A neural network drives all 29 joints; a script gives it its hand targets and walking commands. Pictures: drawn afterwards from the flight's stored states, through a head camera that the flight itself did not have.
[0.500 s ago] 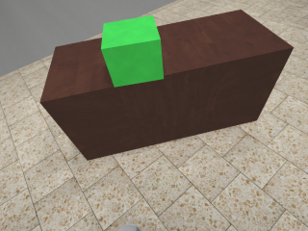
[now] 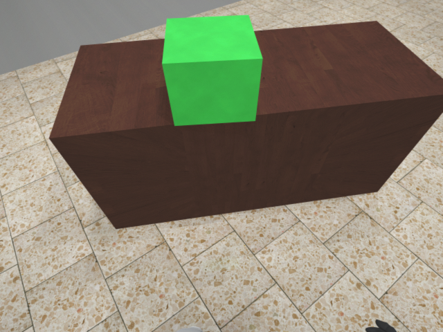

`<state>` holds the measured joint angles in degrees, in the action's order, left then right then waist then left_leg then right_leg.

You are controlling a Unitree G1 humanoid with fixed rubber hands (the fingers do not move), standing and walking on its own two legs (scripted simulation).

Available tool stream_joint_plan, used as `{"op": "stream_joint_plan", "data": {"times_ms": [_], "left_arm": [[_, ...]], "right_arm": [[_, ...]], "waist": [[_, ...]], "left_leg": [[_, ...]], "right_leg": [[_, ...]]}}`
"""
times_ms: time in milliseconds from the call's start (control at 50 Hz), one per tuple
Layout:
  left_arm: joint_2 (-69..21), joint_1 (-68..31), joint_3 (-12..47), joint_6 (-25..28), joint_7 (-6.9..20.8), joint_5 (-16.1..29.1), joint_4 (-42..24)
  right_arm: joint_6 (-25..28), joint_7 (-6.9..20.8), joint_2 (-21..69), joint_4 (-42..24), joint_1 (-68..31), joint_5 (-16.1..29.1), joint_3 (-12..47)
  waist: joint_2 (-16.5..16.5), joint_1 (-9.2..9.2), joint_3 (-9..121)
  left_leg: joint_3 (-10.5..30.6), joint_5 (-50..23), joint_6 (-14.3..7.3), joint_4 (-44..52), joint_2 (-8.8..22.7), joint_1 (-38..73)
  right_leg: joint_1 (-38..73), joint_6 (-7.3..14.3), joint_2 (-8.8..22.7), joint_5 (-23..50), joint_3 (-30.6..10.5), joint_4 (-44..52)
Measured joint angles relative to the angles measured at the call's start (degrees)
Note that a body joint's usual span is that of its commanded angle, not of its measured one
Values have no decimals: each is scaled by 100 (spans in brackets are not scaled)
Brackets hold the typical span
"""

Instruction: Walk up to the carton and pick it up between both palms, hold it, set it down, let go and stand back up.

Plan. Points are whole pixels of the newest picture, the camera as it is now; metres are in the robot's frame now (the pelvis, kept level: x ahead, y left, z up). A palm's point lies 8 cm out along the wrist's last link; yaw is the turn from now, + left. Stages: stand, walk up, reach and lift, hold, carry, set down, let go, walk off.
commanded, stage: walk up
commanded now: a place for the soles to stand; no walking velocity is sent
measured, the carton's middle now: (211, 70) +0.85 +0.08 -0.01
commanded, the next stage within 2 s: none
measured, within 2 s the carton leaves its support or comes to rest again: neither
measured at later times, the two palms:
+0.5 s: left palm out of the picture +0.03 +0.29 -0.07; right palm out of the picture +0.04 -0.32 -0.12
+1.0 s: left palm out of the picture +0.02 +0.32 -0.11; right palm out of the picture +0.00 -0.30 -0.10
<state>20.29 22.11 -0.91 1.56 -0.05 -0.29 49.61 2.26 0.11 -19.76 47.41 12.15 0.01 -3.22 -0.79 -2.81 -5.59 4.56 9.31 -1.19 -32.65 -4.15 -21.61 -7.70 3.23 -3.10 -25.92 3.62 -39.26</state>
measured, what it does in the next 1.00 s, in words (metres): steps on the spot: right foot, then left foot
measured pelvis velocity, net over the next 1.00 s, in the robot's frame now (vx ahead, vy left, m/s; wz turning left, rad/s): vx -0.03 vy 0.01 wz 0.08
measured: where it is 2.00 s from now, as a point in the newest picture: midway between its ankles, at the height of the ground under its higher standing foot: outside the picture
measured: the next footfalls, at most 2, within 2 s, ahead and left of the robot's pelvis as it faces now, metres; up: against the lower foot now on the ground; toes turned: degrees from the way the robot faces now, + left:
right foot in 0.34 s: +0.07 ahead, -0.10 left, +0.00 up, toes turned -2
left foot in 0.82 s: +0.04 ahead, +0.14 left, +0.00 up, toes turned -3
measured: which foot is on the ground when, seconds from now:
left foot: down 0.00-0.34, up 0.36-0.80, down 0.82-1.00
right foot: down 0.00-0.00, up 0.02-0.32, down 0.34-0.84, up 0.86-1.00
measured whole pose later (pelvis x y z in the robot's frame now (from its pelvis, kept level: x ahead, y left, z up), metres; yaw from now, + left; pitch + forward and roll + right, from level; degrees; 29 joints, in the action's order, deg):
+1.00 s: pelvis -0.03 +0.01 +0.00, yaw +5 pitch -3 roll +0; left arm 23.2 11.7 -0.9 -2.6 1.4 -0.6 49.8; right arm 1.2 -0.8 -20.1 53.4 20.4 0.0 -3.1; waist -1.8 -0.3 -6.5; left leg 6.7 15.6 -0.7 -34.6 -3.2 -15.9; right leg -19.1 1.3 2.7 -26.2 3.8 -45.3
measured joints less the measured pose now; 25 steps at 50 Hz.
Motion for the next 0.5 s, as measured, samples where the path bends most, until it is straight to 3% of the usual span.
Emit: {"op": "stream_joint_plan", "data": {"times_ms": [60, 120, 180, 280, 340, 420, 500], "left_arm": [[-45, -269, 0, -65, -2, 41, -13], [74, -543, -2, -66, 0, 41, -57], [161, -789, 1, -70, 4, 42, -58], [209, -1011, 1, -107, 4, 42, -57], [216, -1020, 2, -98, 0, 0, -56], [118, -835, 1, -99, -4, -139, -41], [68, -817, 2, -100, -4, -141, -42]], "right_arm": [[20, -71, 71, 2, 135, 0, 0], [15, -123, 131, -1, 237, 0, 3], [-27, -124, 104, 0, 264, -1, 2], [-175, -123, 15, -17, 258, -1, 2], [-315, -120, -61, -30, 203, -1, 2], [-432, -101, -82, 43, 187, -1, 2], [-437, -54, -244, 112, 342, -1, 2]], "waist": [[99, 38, -4], [105, 83, -5], [83, 131, -43], [102, 235, -89], [155, 242, -111], [210, 235, -172], [244, 241, -165]], "left_leg": [[78, 198, -60, -63, -19, 297], [137, 223, -95, -34, 26, 461], [139, 206, -94, -33, 21, 470], [139, 116, -33, -33, -7, 327], [138, 103, 40, -197, -12, 54], [168, 1342, 43, -1535, -115, -255], [177, 1360, 43, -2486, -105, -344]], "right_leg": [[-594, -270, 15, -436, -17, -1743], [-1035, -278, 158, -513, -32, -2058], [-1231, -278, 328, -397, -48, -1649], [-1216, -278, 351, -102, -46, -904], [-1048, -187, 342, 644, -40, 13], [-1000, 64, 354, 968, -22, 123], [-969, 45, 520, 1147, -15, 441]]}}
